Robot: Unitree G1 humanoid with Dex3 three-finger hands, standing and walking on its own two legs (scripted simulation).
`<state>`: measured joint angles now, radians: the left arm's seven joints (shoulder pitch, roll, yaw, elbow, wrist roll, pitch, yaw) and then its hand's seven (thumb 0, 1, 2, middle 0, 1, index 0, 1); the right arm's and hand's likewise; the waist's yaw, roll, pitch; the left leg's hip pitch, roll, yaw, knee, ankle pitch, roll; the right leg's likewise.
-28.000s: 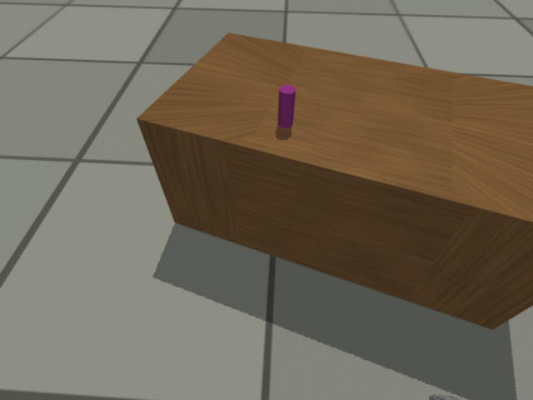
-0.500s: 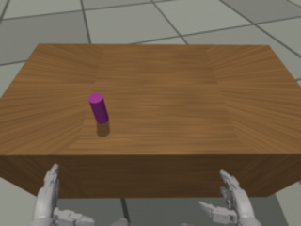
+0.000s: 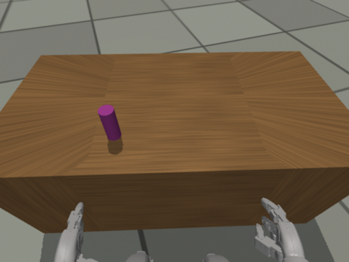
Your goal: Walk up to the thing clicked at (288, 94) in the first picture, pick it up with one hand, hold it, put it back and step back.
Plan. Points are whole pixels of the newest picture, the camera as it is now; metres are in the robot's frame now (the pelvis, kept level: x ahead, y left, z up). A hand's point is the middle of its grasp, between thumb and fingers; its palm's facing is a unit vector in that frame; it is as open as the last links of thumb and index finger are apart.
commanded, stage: home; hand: left
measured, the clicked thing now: (110, 123) +0.55 +0.22 -0.05
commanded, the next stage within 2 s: none
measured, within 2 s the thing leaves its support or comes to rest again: neither
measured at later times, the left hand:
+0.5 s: hand (98, 237) +0.19 +0.18 -0.04, palm faces +0.12 -0.97 -0.22, open 17.7 cm
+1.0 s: hand (101, 232) +0.20 +0.18 -0.04, palm faces +0.12 -0.97 -0.23, open 17.7 cm
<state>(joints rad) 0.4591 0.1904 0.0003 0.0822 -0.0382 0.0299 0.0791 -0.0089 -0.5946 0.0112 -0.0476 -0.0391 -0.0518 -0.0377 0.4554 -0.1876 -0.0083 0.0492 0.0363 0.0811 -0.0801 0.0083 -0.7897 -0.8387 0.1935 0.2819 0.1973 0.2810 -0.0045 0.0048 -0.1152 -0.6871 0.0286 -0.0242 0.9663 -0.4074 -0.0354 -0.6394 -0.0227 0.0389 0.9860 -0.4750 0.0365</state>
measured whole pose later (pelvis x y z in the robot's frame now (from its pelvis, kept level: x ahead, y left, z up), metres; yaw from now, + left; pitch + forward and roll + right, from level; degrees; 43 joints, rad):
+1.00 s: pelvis +0.03 +0.00 +0.00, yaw +0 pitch +10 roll +0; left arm 0.48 0.20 0.01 0.03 -0.03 0.04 0.08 -0.01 -0.59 0.02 -0.05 -0.04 -0.05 -0.04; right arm 0.48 -0.20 -0.01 -0.02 0.03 0.12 -0.08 0.01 -0.90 -0.90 0.20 0.30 0.21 0.30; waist 0.00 0.00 -0.14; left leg -0.71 0.03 -0.03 1.00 -0.46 -0.04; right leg -0.66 -0.02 0.04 1.01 -0.53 0.03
